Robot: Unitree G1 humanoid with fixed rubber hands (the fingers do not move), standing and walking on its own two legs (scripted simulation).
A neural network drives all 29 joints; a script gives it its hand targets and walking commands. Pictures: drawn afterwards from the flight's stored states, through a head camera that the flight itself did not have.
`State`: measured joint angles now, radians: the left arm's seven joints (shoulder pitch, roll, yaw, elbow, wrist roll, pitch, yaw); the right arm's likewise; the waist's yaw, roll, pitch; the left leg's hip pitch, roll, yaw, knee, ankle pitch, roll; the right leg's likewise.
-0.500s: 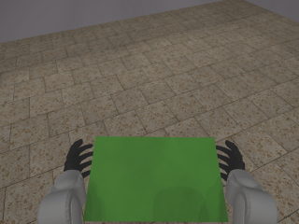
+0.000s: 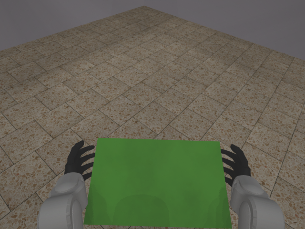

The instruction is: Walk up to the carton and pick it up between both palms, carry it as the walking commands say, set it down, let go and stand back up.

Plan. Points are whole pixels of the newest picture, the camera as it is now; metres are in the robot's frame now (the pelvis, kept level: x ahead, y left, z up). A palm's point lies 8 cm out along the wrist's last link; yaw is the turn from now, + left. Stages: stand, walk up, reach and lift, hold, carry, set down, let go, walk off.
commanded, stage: carry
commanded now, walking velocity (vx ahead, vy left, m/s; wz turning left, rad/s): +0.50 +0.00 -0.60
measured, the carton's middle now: (156, 184) +0.26 +0.00 -0.01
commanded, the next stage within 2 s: none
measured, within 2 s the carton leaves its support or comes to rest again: neither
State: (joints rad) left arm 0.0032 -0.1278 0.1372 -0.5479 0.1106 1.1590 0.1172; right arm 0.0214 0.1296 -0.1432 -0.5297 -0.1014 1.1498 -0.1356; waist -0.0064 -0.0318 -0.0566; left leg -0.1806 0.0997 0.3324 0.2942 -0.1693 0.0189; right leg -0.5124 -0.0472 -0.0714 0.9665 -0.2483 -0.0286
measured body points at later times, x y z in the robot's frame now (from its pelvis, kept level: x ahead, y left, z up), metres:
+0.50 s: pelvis +0.30 -0.07 -0.01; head +0.31 -0.09 +0.44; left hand +0.57 +0.06 +0.07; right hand +0.51 -0.30 +0.05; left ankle +0.29 +0.09 -0.67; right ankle +0.28 -0.11 -0.75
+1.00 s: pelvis +0.57 -0.04 -0.03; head +0.59 -0.05 +0.42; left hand +0.84 +0.12 +0.05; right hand +0.81 -0.25 +0.05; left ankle +0.63 -0.02 -0.75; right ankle +0.44 -0.15 -0.63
